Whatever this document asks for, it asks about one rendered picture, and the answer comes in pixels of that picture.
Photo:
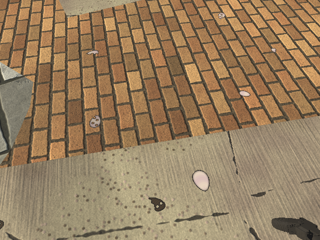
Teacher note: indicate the right robot hand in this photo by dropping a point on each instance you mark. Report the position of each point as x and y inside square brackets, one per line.
[301, 227]

